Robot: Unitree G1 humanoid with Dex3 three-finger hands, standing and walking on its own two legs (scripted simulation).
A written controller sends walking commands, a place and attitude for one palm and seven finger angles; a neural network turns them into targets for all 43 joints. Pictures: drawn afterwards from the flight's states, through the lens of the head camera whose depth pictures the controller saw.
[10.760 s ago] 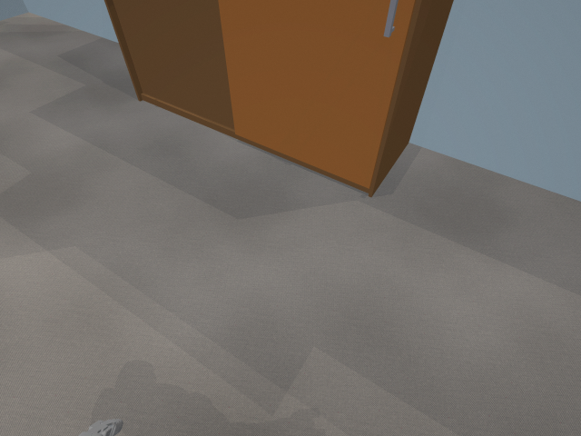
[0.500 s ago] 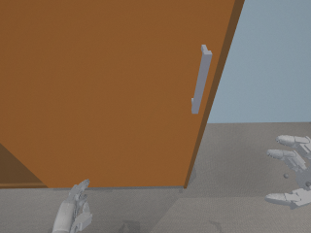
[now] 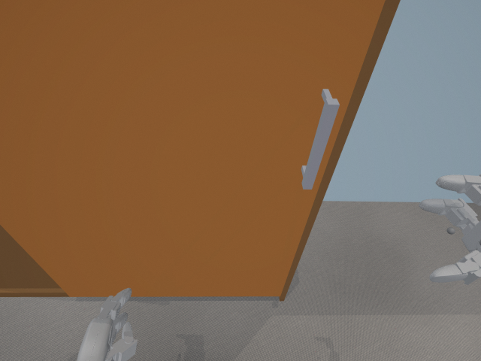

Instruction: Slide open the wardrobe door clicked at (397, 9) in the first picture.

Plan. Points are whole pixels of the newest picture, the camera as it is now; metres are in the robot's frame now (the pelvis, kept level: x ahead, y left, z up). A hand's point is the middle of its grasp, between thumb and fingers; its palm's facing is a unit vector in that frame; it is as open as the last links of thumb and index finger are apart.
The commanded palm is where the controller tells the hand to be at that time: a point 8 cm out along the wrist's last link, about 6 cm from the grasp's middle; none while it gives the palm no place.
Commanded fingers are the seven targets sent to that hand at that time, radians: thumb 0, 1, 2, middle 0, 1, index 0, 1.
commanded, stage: raise the hand with hooked fingers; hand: right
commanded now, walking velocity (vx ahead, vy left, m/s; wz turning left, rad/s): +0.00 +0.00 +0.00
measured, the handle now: (315, 143) +0.49 -0.13 +0.12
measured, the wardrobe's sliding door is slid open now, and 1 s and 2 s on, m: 0.00 0.00 0.00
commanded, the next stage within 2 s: move the hooked fingers beside the handle in 0.40 s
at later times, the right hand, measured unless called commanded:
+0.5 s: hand (439, 235) +0.28 -0.27 +0.13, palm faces +0.03 +1.00 -0.03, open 13.9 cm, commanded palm +0.25 -0.31 +0.14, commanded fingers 0.00 0.50 -0.30 0.30 1.20 0.30 1.20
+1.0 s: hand (403, 208) +0.32 -0.23 +0.14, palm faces -0.02 +1.00 -0.02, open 14.0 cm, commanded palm +0.29 -0.28 +0.14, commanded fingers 0.00 0.50 -0.30 0.30 1.20 0.30 1.20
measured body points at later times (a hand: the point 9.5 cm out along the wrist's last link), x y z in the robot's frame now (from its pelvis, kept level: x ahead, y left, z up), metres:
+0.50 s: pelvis +0.00 +0.01 +0.00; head +0.00 +0.02 +0.45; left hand +0.17 +0.25 -0.07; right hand +0.27 -0.32 +0.14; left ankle +0.02 +0.14 -0.73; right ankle -0.03 -0.12 -0.73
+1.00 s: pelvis +0.00 +0.00 +0.00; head +0.00 +0.01 +0.45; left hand +0.15 +0.24 -0.08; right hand +0.32 -0.29 +0.14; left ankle +0.02 +0.14 -0.73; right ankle -0.03 -0.12 -0.73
